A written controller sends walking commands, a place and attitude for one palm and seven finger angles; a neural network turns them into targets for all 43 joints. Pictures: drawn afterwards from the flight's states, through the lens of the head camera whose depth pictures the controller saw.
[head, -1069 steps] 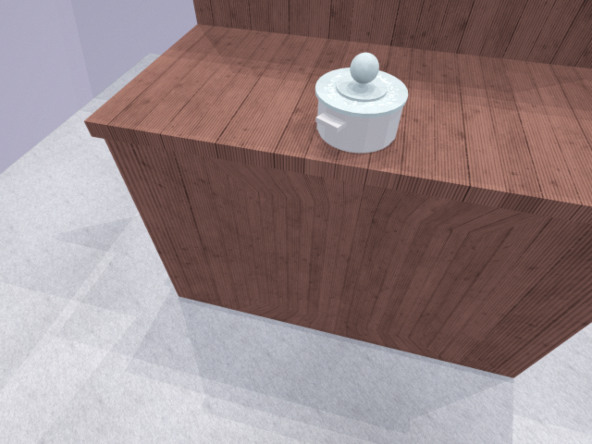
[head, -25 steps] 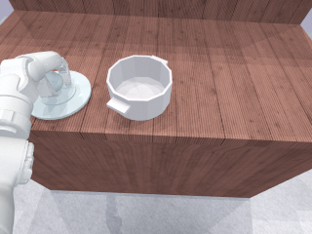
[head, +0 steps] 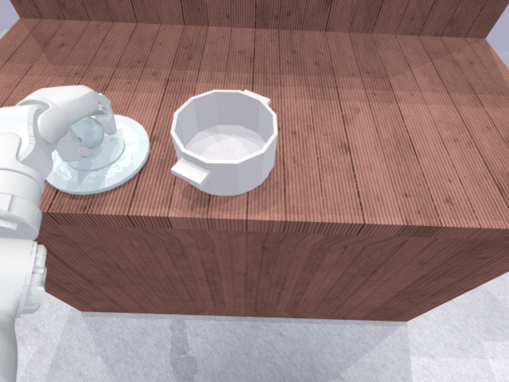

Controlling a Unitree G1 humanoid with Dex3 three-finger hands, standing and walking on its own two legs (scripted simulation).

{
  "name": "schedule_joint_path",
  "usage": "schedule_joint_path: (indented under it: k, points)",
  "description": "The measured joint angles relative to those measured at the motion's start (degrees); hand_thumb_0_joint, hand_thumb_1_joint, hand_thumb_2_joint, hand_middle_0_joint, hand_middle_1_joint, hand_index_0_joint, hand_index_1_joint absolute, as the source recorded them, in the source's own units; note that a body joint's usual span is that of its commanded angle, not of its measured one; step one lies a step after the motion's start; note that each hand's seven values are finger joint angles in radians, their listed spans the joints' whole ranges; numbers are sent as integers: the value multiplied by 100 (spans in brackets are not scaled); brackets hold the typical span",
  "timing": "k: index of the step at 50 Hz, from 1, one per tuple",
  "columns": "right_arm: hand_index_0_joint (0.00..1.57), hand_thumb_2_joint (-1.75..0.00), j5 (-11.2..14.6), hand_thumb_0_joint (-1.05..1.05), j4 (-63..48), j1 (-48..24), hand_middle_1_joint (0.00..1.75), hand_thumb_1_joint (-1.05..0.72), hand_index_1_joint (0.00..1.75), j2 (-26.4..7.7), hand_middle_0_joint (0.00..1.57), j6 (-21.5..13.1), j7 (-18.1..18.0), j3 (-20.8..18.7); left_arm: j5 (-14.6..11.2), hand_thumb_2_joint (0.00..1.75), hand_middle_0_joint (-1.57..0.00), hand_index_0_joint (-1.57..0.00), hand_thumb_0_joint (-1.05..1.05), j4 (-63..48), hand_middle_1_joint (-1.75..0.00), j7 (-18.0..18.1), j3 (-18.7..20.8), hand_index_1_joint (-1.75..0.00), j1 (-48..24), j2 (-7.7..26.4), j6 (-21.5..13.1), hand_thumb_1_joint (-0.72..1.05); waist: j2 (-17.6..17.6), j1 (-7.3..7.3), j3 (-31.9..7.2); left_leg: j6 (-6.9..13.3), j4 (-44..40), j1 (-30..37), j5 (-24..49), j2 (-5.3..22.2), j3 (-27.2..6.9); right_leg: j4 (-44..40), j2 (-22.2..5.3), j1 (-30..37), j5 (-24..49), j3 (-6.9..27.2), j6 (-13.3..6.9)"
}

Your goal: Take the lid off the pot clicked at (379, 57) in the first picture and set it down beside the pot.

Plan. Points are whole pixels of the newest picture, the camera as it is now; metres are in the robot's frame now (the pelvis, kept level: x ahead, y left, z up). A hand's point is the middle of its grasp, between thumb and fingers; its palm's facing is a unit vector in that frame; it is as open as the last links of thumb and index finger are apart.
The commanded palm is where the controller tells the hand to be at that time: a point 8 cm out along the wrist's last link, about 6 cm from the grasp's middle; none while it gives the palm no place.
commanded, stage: open the fingers wide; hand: left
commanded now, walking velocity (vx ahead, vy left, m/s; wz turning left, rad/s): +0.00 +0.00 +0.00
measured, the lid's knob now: (86, 132) +0.50 +0.26 +0.10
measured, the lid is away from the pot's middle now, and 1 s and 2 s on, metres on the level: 0.23 0.23 0.23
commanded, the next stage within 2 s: raise the empty hand in 0.56 s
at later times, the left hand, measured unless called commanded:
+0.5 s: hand (81, 136) +0.47 +0.25 +0.11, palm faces -0.39 -0.05 -0.92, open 10.8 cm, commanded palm +0.48 +0.26 +0.18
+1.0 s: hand (70, 117) +0.48 +0.26 +0.14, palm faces -0.35 -0.05 -0.94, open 11.0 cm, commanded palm +0.48 +0.26 +0.21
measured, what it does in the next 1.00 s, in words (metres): stands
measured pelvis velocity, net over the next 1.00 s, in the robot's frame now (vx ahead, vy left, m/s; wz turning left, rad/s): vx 0.01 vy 0.00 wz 0.01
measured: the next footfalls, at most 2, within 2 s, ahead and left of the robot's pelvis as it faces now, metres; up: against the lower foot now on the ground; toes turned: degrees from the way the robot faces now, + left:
none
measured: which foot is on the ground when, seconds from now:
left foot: down 0.00-1.00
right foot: down 0.00-1.00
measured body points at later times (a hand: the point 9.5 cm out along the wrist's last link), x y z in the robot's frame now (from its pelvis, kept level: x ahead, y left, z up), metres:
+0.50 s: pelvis +0.00 +0.00 +0.00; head +0.07 +0.01 +0.44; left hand +0.49 +0.25 +0.16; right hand +0.05 -0.27 -0.13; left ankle -0.03 +0.09 -0.73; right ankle -0.01 -0.15 -0.73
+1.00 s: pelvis +0.01 +0.00 +0.00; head +0.07 +0.01 +0.45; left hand +0.50 +0.26 +0.19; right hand +0.06 -0.27 -0.12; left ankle -0.03 +0.09 -0.73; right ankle -0.01 -0.15 -0.73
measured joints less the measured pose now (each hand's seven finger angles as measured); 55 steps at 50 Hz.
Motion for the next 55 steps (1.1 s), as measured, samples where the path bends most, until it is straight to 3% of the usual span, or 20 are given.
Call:
schedule_joint_path:
  k: [24,40,55]
  points:
    - [20,-89,14,0,42,49,30,-90,30,18,20,73,36,15,-3,88,-48,-48,0,52,-66,21,-155,-66,-175,-88,78,-9,13,11,-57,28,121,-129,-68,-24,7,106,-19,-121,-65,1,8]
    - [20,-89,14,0,14,71,30,-90,30,12,20,66,-9,20,28,90,-49,-50,0,-59,-61,-7,-71,-61,-139,25,148,-12,17,-13,-40,27,70,-56,-73,-9,11,38,-7,-43,-55,5,14]
    - [20,-89,28,0,14,-34,30,-90,30,-37,20,29,60,18,-66,91,-50,-50,0,-368,-60,-239,-203,-60,-415,38,437,-13,52,23,-40,30,-78,121,-18,-40,-29,-106,-43,148,-21,-34,7]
